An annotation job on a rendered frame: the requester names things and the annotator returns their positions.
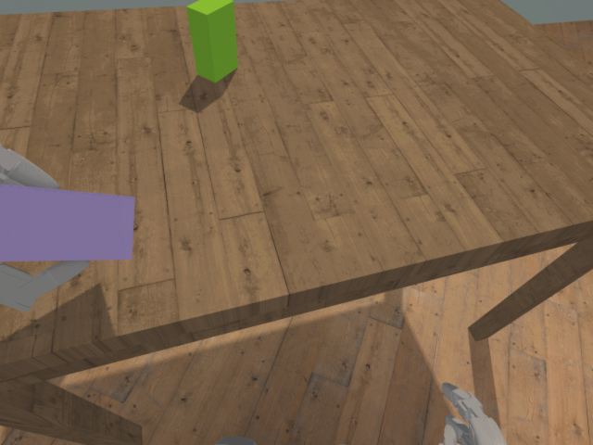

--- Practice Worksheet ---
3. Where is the table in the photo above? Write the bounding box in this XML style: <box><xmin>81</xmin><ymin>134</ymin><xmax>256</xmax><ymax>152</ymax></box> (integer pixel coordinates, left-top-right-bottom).
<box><xmin>0</xmin><ymin>0</ymin><xmax>593</xmax><ymax>445</ymax></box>

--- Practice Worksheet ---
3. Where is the robot right hand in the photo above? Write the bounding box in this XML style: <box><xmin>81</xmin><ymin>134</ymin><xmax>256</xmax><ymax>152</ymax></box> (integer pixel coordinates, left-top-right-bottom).
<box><xmin>439</xmin><ymin>382</ymin><xmax>507</xmax><ymax>445</ymax></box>

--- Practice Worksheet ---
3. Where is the robot left hand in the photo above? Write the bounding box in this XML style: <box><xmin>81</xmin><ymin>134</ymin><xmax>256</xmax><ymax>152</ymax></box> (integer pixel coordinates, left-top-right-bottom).
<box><xmin>0</xmin><ymin>143</ymin><xmax>91</xmax><ymax>312</ymax></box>

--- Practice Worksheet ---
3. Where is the sponge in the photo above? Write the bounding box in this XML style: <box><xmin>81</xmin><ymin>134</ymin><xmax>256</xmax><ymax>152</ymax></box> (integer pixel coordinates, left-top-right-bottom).
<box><xmin>0</xmin><ymin>184</ymin><xmax>135</xmax><ymax>261</ymax></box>

